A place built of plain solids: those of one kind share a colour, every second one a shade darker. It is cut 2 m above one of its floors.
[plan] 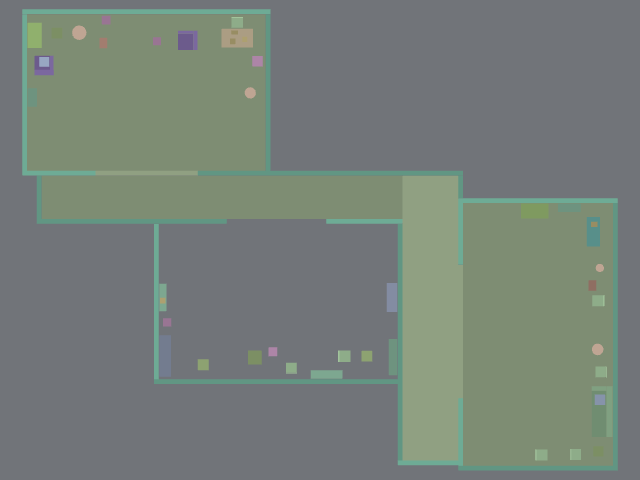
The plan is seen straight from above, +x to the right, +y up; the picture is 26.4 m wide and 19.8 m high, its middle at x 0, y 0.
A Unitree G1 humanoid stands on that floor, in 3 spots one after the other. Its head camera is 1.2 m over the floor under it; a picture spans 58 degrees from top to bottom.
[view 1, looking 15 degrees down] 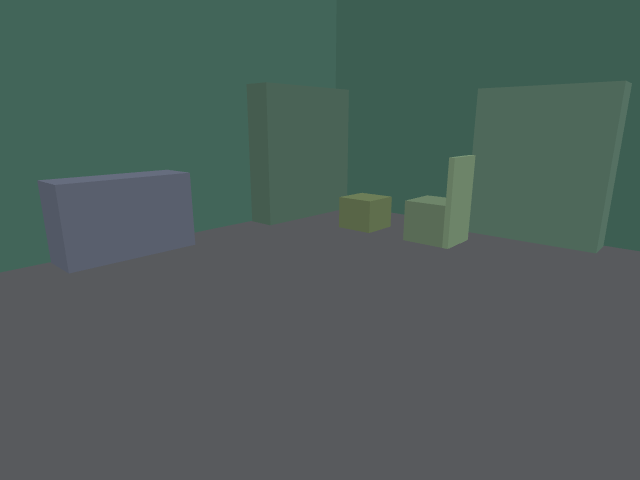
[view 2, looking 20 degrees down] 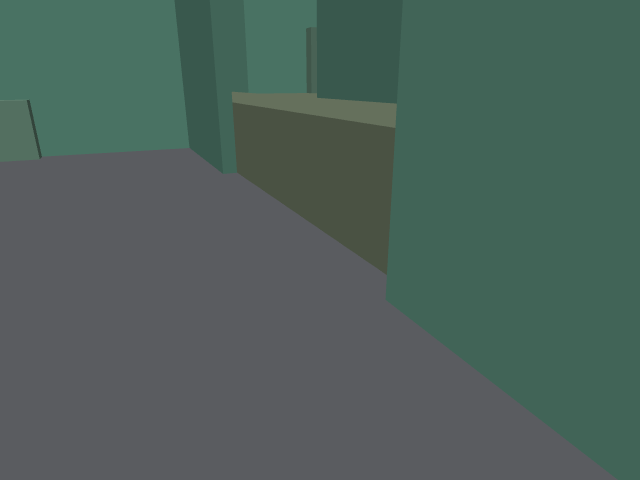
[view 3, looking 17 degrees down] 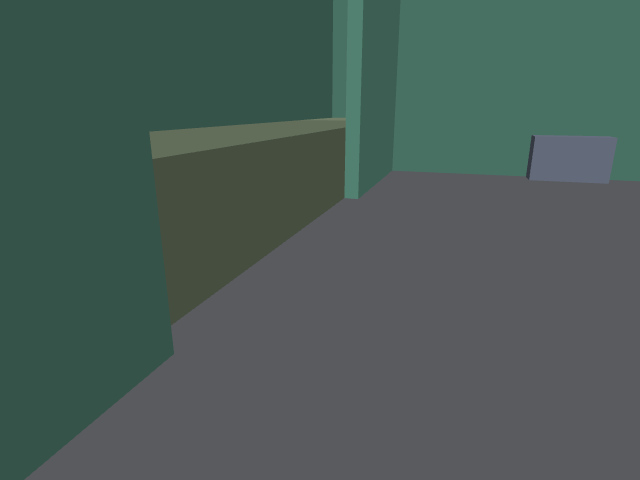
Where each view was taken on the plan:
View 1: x -1.07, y -0.64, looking -48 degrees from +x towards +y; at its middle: ground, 4.64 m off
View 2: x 2.16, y -0.64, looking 155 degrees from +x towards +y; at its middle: ground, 3.51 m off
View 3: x -5.46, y -0.64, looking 18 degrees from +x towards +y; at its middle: ground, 4.10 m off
